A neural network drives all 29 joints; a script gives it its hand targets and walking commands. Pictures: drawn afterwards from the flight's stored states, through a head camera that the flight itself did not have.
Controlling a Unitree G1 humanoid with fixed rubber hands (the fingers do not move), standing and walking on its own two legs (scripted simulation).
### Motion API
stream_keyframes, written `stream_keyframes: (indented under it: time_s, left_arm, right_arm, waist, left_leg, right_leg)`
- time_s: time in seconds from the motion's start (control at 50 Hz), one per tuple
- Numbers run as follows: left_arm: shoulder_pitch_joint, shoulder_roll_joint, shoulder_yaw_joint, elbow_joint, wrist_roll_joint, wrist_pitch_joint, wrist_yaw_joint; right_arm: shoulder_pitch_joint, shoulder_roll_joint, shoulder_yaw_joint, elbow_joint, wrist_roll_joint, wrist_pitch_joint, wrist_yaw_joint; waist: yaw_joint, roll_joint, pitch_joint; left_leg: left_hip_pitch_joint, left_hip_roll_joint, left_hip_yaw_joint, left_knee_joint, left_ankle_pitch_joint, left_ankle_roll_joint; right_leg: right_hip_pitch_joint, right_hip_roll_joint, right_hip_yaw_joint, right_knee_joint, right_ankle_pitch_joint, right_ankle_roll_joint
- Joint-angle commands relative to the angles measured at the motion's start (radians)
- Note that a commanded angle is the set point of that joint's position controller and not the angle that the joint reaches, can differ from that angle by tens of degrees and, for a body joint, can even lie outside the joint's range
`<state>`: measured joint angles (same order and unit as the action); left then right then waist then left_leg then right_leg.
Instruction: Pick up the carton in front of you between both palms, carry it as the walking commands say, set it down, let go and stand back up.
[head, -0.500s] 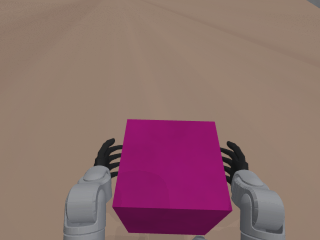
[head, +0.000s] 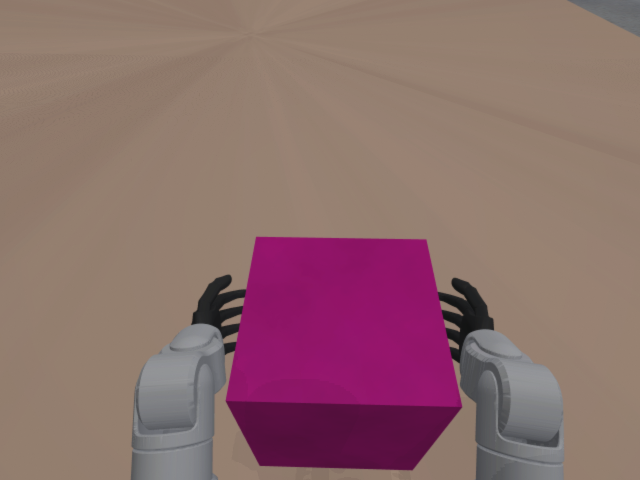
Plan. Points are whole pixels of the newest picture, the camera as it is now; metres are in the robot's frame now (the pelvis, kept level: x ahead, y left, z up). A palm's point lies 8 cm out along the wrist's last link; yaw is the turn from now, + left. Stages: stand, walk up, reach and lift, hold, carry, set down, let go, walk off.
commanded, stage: carry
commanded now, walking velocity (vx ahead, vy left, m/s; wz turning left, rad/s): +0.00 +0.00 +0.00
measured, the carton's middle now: (338, 359) +0.29 +0.00 +0.02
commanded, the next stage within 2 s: none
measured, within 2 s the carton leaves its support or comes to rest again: neither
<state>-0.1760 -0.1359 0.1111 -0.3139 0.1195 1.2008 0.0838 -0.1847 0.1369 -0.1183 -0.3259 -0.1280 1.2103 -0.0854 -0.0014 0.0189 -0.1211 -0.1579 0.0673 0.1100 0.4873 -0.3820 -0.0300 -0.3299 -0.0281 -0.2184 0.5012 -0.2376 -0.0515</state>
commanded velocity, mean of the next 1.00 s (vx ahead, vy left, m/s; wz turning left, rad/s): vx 0.00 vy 0.00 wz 0.00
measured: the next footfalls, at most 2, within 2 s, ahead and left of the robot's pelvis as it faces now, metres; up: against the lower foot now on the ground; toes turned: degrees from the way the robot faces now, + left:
none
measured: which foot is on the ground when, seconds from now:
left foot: down 0.00-1.00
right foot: down 0.00-1.00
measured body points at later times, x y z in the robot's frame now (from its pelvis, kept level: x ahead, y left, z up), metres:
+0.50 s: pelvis +0.01 +0.01 -0.01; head -0.01 +0.01 +0.44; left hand +0.28 +0.17 +0.07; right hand +0.28 -0.13 +0.08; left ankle -0.09 +0.11 -0.74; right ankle +0.01 -0.09 -0.74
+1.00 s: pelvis -0.04 +0.02 +0.00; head -0.07 +0.01 +0.45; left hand +0.24 +0.17 +0.05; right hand +0.24 -0.13 +0.05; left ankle -0.09 +0.11 -0.74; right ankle +0.01 -0.09 -0.74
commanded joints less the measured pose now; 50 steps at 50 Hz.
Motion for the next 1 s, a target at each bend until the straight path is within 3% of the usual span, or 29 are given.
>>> stream_keyframes:
  time_s: [0.0,0.14,0.24,0.36,0.62,0.8,0.98]
  left_arm:
    - [-0.403,-0.902,-0.705,-0.018,-0.393,0.014,-0.256]
    - [-0.463,-0.923,-0.723,-0.068,-0.421,0.007,-0.255]
    - [-0.44,-0.912,-0.721,-0.07,-0.419,0.01,-0.255]
    - [-0.437,-0.91,-0.72,-0.069,-0.416,0.01,-0.257]
    - [-0.43,-0.906,-0.717,-0.017,-0.396,0.005,-0.264]
    - [-0.447,-0.902,-0.709,0.062,-0.345,-0.102,-0.274]
    - [-0.415,-0.848,-0.635,0.161,-0.262,-0.238,-0.271]
  right_arm:
    - [-0.382,0.894,0.713,0.008,0.408,0.013,0.268]
    - [-0.432,0.917,0.717,-0.037,0.424,0.002,0.263]
    - [-0.408,0.907,0.716,-0.042,0.415,0.004,0.258]
    - [-0.414,0.904,0.721,-0.05,0.418,0.005,0.26]
    - [-0.412,0.902,0.727,0.0,0.404,-0.001,0.268]
    - [-0.427,0.906,0.715,0.089,0.35,-0.108,0.278]
    - [-0.391,0.851,0.644,0.183,0.267,-0.245,0.271]
  waist:
    - [0.003,0.005,-0.272]
    - [0.0,0.012,-0.265]
    - [-0.001,0.001,-0.275]
    - [0.0,0.006,-0.254]
    - [0.001,-0.013,-0.197]
    - [0.002,-0.015,-0.154]
    - [0.002,-0.02,-0.166]
  left_leg:
    - [0.022,0.09,-0.041,0.019,0.669,-0.005]
    - [0.078,0.096,-0.033,0.027,0.758,0.005]
    - [0.077,0.095,-0.027,0.033,0.722,0.009]
    - [0.073,0.104,-0.025,0.024,0.684,0.02]
    - [-0.001,0.093,-0.032,-0.029,0.392,0.031]
    - [-0.046,0.092,-0.046,-0.075,0.236,0.045]
    - [-0.064,0.09,-0.05,-0.082,0.189,0.055]
  right_leg:
    - [0.228,-0.145,0.119,0.068,0.733,0.003]
    - [0.181,-0.121,0.11,0.077,0.601,0.019]
    - [0.192,-0.127,0.118,0.085,0.6,0.015]
    - [0.16,-0.128,0.122,0.087,0.488,0.015]
    - [0.158,-0.142,0.144,0.017,0.393,0.015]
    - [0.134,-0.143,0.157,-0.035,0.257,0.017]
    - [0.134,-0.141,0.161,-0.049,0.228,0.02]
